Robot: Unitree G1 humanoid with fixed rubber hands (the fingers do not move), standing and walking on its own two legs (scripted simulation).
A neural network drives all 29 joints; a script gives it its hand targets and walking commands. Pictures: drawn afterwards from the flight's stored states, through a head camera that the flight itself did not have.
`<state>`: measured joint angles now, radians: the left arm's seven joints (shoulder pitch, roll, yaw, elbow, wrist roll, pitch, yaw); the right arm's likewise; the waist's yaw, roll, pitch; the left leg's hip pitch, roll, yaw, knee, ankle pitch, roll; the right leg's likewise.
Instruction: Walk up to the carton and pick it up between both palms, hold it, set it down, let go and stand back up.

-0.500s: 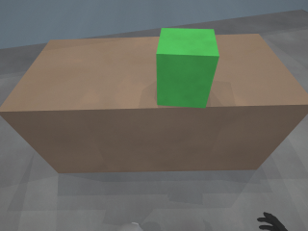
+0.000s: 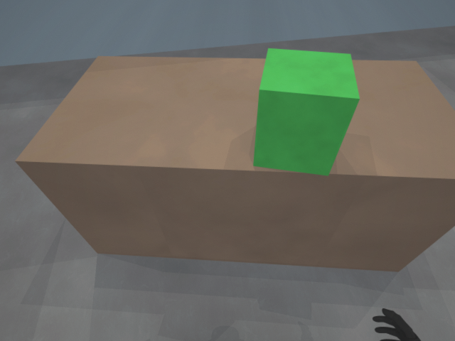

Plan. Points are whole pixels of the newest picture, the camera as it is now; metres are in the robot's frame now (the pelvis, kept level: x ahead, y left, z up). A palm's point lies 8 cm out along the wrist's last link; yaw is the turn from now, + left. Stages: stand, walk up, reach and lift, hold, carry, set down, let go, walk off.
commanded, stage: walk up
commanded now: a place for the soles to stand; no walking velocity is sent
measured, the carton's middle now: (298, 113) +0.66 -0.18 +0.01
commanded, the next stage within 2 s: none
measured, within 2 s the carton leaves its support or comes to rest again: neither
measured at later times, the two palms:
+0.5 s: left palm out of the picture +0.10 +0.34 -0.08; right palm out of the picture +0.12 -0.29 -0.09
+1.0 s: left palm out of the picture +0.11 +0.28 -0.09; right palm out of the picture +0.03 -0.42 -0.09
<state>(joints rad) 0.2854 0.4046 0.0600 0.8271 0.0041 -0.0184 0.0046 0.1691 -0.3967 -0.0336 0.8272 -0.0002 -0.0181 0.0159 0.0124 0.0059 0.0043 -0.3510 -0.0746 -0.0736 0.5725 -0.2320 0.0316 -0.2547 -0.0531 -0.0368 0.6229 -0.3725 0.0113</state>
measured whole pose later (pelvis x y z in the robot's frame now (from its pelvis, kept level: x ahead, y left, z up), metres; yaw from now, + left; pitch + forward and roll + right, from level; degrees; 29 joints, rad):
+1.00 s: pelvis +0.02 -0.06 +0.00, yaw -2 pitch +0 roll +3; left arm 0.19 0.49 0.06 0.93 0.01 0.03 -0.09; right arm 0.35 -0.50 -0.04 0.97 0.00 -0.08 -0.03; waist 0.01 -0.05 0.03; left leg -0.29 -0.02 -0.07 0.54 -0.28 0.03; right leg -0.46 -0.09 0.05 0.81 -0.45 -0.02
